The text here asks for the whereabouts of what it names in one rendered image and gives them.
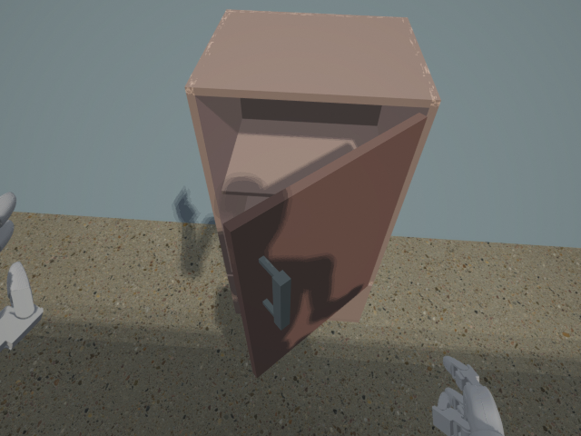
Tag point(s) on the cupboard door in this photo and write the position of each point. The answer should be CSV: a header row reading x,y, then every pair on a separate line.
x,y
325,231

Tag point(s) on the robot left hand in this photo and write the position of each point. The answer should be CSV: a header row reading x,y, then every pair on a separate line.
x,y
17,320

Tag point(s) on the robot right hand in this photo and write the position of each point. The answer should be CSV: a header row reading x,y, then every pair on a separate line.
x,y
475,410

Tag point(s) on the handle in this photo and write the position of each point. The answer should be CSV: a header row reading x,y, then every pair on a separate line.
x,y
281,292

